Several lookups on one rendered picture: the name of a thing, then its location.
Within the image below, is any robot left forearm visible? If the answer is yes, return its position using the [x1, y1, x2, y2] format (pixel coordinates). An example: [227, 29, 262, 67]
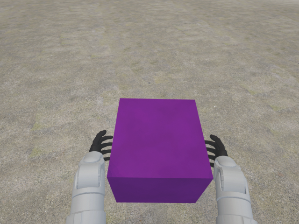
[66, 151, 106, 224]

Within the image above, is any robot right hand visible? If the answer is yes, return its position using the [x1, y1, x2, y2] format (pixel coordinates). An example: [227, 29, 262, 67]
[205, 134, 228, 167]

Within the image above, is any robot right forearm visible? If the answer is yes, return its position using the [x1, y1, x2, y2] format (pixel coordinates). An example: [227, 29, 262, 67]
[213, 156, 258, 224]

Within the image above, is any carton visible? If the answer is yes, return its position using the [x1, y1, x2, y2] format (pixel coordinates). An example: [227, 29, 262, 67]
[107, 98, 213, 203]

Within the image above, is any robot left hand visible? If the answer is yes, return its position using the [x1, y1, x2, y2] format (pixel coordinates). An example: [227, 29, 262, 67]
[89, 130, 113, 161]

